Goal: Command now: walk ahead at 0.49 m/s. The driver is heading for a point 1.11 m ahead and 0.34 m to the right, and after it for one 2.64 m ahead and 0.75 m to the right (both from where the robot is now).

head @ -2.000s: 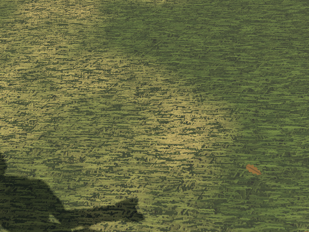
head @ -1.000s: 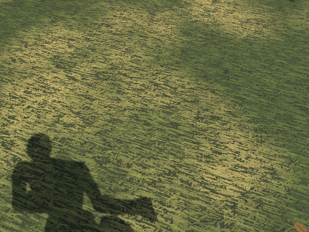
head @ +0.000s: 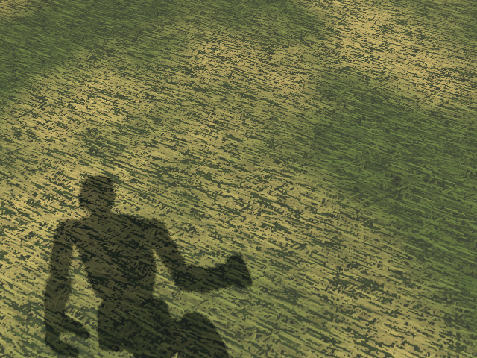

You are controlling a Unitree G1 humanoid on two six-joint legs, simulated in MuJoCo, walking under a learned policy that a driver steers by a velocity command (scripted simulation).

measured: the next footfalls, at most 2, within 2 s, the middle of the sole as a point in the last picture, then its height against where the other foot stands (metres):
left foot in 0.14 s outside the picture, level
right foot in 0.68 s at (313, 338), level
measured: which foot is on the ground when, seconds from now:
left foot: up 0.00-0.12, down 0.14-0.70, up 0.72-1.00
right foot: down 0.00-0.14, up 0.16-0.66, down 0.68-1.00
